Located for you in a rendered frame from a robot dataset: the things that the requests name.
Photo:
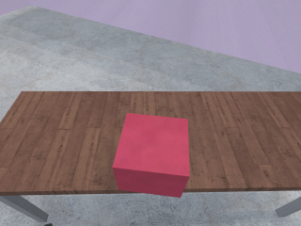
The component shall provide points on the table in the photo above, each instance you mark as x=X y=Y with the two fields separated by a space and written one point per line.
x=65 y=142

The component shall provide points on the carton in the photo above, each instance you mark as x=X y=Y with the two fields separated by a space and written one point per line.
x=153 y=155

